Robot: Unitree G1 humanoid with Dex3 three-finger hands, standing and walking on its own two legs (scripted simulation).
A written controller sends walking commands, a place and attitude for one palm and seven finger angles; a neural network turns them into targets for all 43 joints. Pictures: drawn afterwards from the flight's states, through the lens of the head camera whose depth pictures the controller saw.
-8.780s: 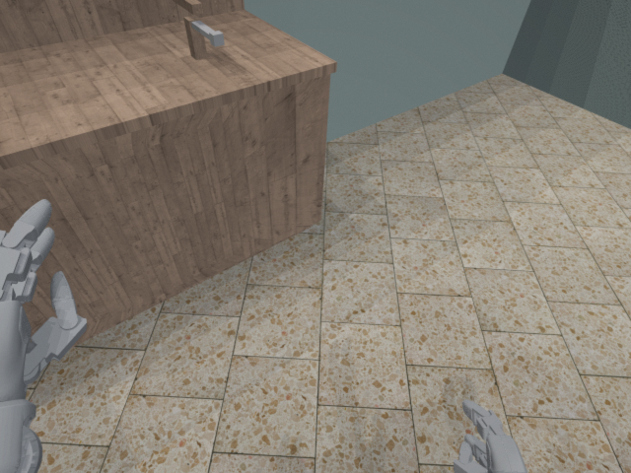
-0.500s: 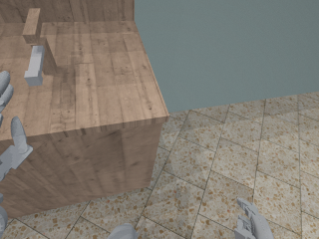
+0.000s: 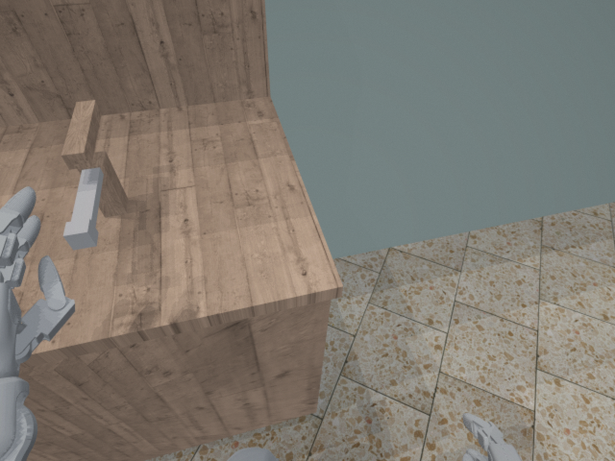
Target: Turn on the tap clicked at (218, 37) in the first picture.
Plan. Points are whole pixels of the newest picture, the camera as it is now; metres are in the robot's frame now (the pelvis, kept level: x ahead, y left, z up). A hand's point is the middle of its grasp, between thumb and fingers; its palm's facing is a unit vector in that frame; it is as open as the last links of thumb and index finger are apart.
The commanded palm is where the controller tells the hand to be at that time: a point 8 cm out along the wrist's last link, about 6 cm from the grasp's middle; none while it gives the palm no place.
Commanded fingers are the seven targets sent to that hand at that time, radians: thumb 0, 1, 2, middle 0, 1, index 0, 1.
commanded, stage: come to a stop and stand still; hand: left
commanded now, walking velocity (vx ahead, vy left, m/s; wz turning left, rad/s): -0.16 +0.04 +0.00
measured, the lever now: (81, 234) +0.34 +0.33 +0.11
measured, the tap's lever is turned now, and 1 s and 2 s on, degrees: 0 0 0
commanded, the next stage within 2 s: look again from close up in 1.94 s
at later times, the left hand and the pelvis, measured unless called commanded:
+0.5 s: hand (51, 279) +0.24 +0.29 +0.16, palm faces +0.39 -0.85 -0.35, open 7.4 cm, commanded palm +0.19 +0.32 +0.19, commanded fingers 0.00 0.90 0.90 -0.20 -0.30 -0.20 -0.30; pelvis +0.03 +0.04 +0.01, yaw -1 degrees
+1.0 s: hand out of the picture +0.21 +0.35 +0.17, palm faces +0.47 -0.79 -0.40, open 7.4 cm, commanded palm +0.14 +0.36 +0.19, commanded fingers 0.00 0.90 0.90 -0.20 -0.30 -0.20 -0.30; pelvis -0.02 +0.08 +0.00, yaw +1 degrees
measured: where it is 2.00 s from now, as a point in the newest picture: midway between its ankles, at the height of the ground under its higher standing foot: outside the picture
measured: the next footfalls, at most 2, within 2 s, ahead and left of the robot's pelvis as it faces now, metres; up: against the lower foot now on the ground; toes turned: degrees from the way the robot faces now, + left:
left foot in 0.14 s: +0.11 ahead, +0.17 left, +0.00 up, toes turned +4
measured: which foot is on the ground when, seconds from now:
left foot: up 0.00-0.12, down 0.14-1.00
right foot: down 0.00-1.00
